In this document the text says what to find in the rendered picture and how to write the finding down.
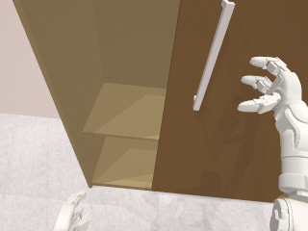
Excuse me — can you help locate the right robot hand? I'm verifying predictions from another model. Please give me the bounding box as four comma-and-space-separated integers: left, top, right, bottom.
238, 57, 302, 115

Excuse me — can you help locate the left robot hand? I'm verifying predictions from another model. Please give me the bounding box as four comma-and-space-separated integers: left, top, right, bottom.
52, 191, 90, 231

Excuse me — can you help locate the handle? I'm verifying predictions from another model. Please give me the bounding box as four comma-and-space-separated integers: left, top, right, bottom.
192, 0, 235, 111

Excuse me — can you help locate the right robot upper arm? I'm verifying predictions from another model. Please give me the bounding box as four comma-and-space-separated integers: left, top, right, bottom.
269, 197, 308, 231

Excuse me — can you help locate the right robot forearm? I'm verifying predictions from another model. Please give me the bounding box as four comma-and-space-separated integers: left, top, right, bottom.
273, 99, 308, 202

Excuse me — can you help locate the wardrobe door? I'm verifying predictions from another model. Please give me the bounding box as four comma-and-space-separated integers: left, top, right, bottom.
279, 192, 289, 198
151, 0, 308, 203

